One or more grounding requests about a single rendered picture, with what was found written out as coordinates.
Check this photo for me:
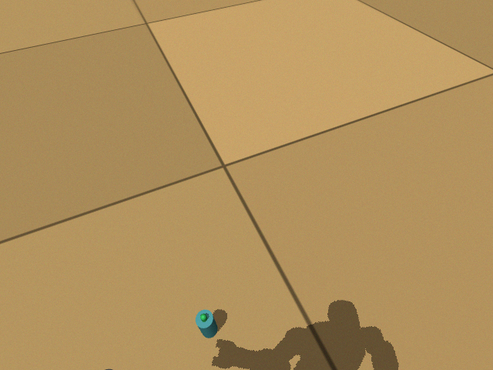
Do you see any bottle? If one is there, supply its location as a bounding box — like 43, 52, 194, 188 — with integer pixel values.
196, 310, 218, 338

